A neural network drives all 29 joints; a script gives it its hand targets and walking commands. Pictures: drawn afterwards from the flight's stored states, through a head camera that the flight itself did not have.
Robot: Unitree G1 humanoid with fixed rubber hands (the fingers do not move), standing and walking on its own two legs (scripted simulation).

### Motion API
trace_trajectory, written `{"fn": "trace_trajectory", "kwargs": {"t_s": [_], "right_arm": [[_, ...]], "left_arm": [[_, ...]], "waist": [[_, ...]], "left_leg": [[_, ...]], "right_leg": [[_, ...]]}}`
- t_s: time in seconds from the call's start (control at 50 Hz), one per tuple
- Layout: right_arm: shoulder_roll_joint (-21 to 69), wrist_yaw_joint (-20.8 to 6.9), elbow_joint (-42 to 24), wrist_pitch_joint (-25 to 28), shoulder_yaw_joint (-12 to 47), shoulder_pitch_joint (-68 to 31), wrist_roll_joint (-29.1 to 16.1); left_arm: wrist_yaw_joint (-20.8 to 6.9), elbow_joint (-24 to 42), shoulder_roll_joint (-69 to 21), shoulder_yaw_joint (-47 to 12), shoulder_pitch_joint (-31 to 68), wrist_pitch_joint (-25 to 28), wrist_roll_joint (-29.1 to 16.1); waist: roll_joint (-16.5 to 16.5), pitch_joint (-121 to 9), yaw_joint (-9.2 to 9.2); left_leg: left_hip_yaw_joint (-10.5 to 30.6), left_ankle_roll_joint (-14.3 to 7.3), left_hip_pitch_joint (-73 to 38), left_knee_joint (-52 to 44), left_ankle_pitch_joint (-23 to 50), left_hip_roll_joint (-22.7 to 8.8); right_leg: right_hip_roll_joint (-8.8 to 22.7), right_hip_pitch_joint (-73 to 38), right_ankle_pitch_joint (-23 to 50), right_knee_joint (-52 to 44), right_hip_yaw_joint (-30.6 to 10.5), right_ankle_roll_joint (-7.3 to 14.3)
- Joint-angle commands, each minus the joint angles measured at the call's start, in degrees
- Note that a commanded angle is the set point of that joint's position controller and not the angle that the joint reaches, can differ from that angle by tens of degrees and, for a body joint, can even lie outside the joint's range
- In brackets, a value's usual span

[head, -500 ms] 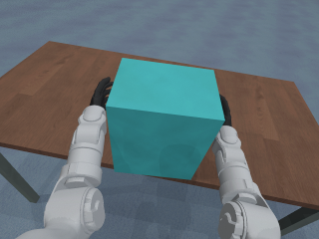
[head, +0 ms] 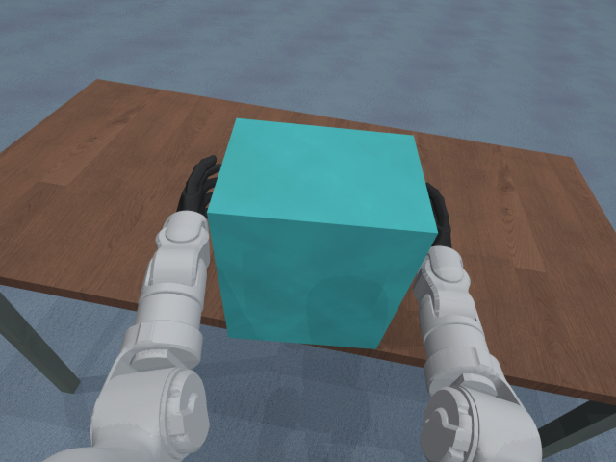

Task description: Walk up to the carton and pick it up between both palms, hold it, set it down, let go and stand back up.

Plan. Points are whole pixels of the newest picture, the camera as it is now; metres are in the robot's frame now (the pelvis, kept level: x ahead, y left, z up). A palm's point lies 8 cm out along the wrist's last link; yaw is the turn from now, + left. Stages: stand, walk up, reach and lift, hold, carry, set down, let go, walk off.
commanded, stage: set down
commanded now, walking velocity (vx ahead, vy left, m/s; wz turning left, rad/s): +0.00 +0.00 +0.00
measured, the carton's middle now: (313, 245) +0.40 -0.02 +0.07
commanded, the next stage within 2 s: none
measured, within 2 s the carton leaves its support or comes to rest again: neither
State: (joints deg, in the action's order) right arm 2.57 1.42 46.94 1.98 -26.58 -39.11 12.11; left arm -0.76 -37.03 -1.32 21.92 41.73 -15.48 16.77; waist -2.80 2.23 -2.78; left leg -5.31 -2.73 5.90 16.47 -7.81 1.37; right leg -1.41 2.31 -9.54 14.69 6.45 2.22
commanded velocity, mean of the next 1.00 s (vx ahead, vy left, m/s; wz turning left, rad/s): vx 0.00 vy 0.00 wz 0.00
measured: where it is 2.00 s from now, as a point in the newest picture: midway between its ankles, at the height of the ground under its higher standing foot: outside the picture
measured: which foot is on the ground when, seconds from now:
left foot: down 0.00-1.00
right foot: down 0.00-1.00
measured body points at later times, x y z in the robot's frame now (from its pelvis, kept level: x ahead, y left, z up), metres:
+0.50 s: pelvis +0.01 +0.00 +0.00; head +0.02 +0.02 +0.45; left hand +0.42 +0.14 +0.11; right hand +0.40 -0.18 +0.10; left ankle +0.02 +0.08 -0.75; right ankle -0.01 -0.09 -0.75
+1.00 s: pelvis +0.01 +0.00 +0.00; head +0.03 +0.01 +0.45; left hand +0.43 +0.14 +0.10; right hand +0.40 -0.19 +0.10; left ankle +0.02 +0.08 -0.75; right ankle -0.01 -0.09 -0.75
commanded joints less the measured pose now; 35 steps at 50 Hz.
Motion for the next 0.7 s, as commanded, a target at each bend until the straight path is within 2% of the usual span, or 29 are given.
{"fn": "trace_trajectory", "kwargs": {"t_s": [0.0,0.04,0.06,0.08,0.12,0.14,0.16,0.2,0.22,0.28,0.3,0.32,0.36,0.4,0.42,0.46,0.5,0.54,0.58,0.6,0.62,0.66,0.68], "right_arm": [[19.1,-6.5,-5.5,4.2,15.3,-30.5,0.6],[19.7,-6.7,-5.2,4.0,14.8,-29.7,0.6],[19.3,-6.6,-5.8,3.9,14.7,-30.6,0.9],[20.3,-6.4,-6.2,3.9,14.9,-29.8,1.1],[18.9,-6.1,-5.2,4.0,13.6,-28.4,1.7],[19.5,-6.1,-4.2,3.7,13.5,-26.9,2.3],[18.0,-6.2,-4.1,3.7,12.5,-27.2,2.1],[18.4,-6.6,-5.3,4.2,14.0,-27.2,1.9],[19.3,-6.6,-6.9,4.2,13.9,-28.1,1.9],[19.0,-7.1,-4.3,3.8,13.1,-25.4,2.4],[18.3,-6.9,-5.4,4.2,13.7,-24.9,2.9],[18.3,-6.7,-5.6,4.4,12.9,-24.8,3.3],[18.0,-6.7,-5.0,4.5,12.8,-23.7,3.0],[18.9,-6.7,-4.4,4.4,13.1,-23.5,3.5],[18.9,-6.7,-4.2,4.3,12.5,-22.7,3.7],[18.5,-7.0,-5.0,4.5,12.5,-22.3,3.8],[19.4,-6.7,-4.8,4.7,13.4,-21.0,3.9],[19.5,-6.5,-4.9,4.9,14.5,-20.3,3.2],[20.2,-6.4,-5.2,4.7,15.3,-19.9,3.5],[19.6,-6.2,-5.1,4.8,14.6,-19.4,3.9],[18.9,-6.0,-4.9,4.9,15.2,-18.8,3.5],[18.5,-5.8,-6.1,5.4,15.6,-19.3,3.2],[18.5,-6.0,-4.5,5.3,14.5,-18.8,3.6]], "left_arm": [[-4.7,2.7,-26.0,-16.4,26.0,3.2,-1.1],[-4.9,3.7,-24.6,-15.8,26.5,3.4,-0.3],[-5.0,2.5,-24.9,-15.5,26.6,3.1,-0.7],[-5.4,2.6,-24.8,-14.7,25.2,3.0,-0.3],[-5.9,2.6,-24.9,-14.2,23.8,2.8,0.4],[-6.1,2.2,-24.1,-13.9,24.0,2.6,0.4],[-6.0,3.1,-24.7,-14.4,24.3,2.6,-0.1],[-5.6,2.5,-24.3,-13.9,22.8,2.9,0.4],[-5.8,1.6,-23.9,-14.1,23.7,3.1,0.1],[-5.8,1.3,-24.2,-12.7,21.8,3.6,1.1],[-5.8,1.6,-23.8,-12.6,21.6,3.7,1.1],[-5.7,2.0,-23.8,-12.8,21.6,3.6,1.3],[-5.9,2.4,-24.1,-13.5,20.7,3.8,1.2],[-6.2,1.1,-24.0,-12.2,21.0,4.0,1.8],[-6.3,1.5,-23.6,-12.2,20.4,4.0,2.1],[-6.1,1.9,-23.5,-12.3,19.5,4.1,2.3],[-6.4,0.9,-24.0,-12.1,18.4,4.1,2.5],[-6.8,1.2,-23.1,-11.2,17.2,4.4,2.8],[-7.2,1.5,-23.6,-12.1,17.2,4.8,2.6],[-7.4,0.8,-23.7,-12.3,16.8,4.6,2.7],[-7.4,1.2,-22.9,-11.6,15.3,4.6,2.7],[-7.1,2.9,-23.4,-13.2,17.2,5.2,1.3],[-6.8,2.5,-24.3,-13.6,17.3,5.1,1.7]], "waist": [[4.0,-23.2,-1.14],[4.5,-21.5,-0.78],[3.4,-20.8,-1.19],[2.5,-19.0,-0.82],[3.7,-18.9,-1.34],[2.6,-17.3,-2.03],[3.8,-17.5,-2.57],[2.8,-17.9,-0.81],[1.0,-19.7,-0.84],[2.7,-17.8,-0.84],[2.2,-19.0,-1.15],[3.2,-17.9,-1.08],[2.6,-17.1,-1.73],[2.8,-16.1,-1.02],[2.5,-16.0,-1.28],[3.2,-16.8,-0.61],[3.0,-14.9,-1.17],[2.7,-15.7,-0.23],[2.3,-14.9,-0.76],[3.0,-13.6,-1.69],[2.1,-13.8,-0.95],[3.4,-16.6,-1.08],[4.5,-16.7,-2.05]], "left_leg": [[3.2,5.4,-17.6,1.1,15.7,-3.9],[2.4,5.0,-16.3,0.5,13.4,-3.4],[2.7,4.7,-15.3,-0.2,10.3,-3.6],[2.3,4.1,-13.7,-0.6,10.6,-3.3],[2.6,4.6,-14.6,-0.8,11.7,-3.5],[2.7,4.4,-13.9,-0.9,10.2,-3.6],[3.2,5.1,-15.4,-0.9,10.1,-3.9],[2.7,4.8,-16.5,-0.5,11.6,-4.0],[2.8,4.2,-15.6,-0.6,10.6,-3.7],[2.7,4.0,-15.1,-0.8,11.1,-3.8],[2.5,3.9,-15.2,-0.8,11.7,-3.8],[2.4,4.3,-15.4,-0.6,12.2,-3.9],[2.7,4.8,-16.6,0.1,13.9,-3.9],[2.3,4.3,-14.7,-0.5,11.0,-3.5],[2.1,4.1,-14.5,-0.8,10.0,-3.6],[2.0,4.4,-14.8,-0.5,10.8,-3.5],[1.9,4.0,-14.8,0.3,12.9,-3.4],[2.0,3.6,-14.5,0.3,13.8,-3.4],[2.0,3.5,-12.8,0.1,14.2,-3.3],[1.9,3.6,-12.5,0.2,14.5,-3.4],[2.0,3.9,-12.8,0.2,15.3,-3.1],[2.2,4.2,-13.9,0.7,16.6,-3.2],[2.4,4.7,-15.1,0.9,16.1,-3.5]], "right_leg": [[0.6,3.5,14.3,-0.9,0.5,-3.6],[1.2,3.4,12.3,-1.5,0.0,-3.7],[1.3,3.0,10.9,-1.6,-0.1,-3.8],[1.5,2.0,12.8,-1.2,-0.3,-4.2],[1.2,2.0,13.7,-1.1,0.3,-4.4],[1.4,2.1,11.6,-1.7,0.1,-4.3],[1.0,3.5,10.2,-1.6,0.6,-3.9],[1.0,3.8,9.9,-2.0,0.2,-4.0],[1.4,3.1,10.9,-1.8,0.0,-4.2],[1.2,4.0,10.8,-1.4,0.4,-4.1],[1.2,3.0,11.7,-1.7,0.2,-4.4],[1.0,3.2,11.9,-1.6,0.6,-4.3],[0.6,4.4,12.0,-1.8,0.5,-4.0],[1.3,3.9,11.2,-1.9,0.2,-4.2],[1.3,3.4,10.8,-1.8,0.4,-4.2],[0.9,3.3,11.0,-1.5,0.5,-4.2],[1.0,3.3,13.8,-1.4,0.2,-4.4],[1.0,2.2,15.3,-1.2,-0.2,-4.6],[1.4,1.5,17.6,-0.7,-0.4,-4.9],[1.2,1.7,18.3,-0.5,-0.3,-5.1],[1.1,1.2,18.6,-0.3,-0.1,-5.0],[0.9,1.3,19.0,0.1,-0.2,-4.9],[0.7,3.1,17.1,-0.3,0.1,-4.6]]}}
